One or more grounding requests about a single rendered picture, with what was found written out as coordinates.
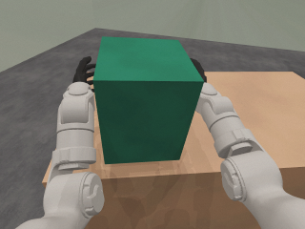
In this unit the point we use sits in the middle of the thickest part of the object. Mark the robot right forearm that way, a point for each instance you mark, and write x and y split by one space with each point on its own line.
230 136

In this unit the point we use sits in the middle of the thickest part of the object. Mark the left robot hand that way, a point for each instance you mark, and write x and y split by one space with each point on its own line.
81 74

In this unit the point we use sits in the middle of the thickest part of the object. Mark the robot right upper arm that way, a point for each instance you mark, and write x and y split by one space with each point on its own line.
253 179

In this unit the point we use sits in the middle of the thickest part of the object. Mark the robot left upper arm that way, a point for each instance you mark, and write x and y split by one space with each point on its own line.
70 201

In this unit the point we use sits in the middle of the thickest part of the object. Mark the carton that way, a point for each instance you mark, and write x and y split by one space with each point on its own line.
146 92

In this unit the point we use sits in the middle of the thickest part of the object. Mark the right robot hand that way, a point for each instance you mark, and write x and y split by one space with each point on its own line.
199 69

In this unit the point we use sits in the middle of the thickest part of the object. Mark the robot left forearm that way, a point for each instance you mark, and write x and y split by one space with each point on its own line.
75 128

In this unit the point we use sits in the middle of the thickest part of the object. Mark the pedestal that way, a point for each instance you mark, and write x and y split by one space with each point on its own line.
188 193

